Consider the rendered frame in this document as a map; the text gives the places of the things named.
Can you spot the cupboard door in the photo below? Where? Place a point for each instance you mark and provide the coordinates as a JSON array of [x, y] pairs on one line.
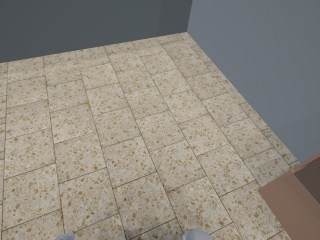
[[309, 176]]

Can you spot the robot right thigh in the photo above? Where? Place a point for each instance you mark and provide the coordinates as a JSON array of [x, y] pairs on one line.
[[196, 235]]

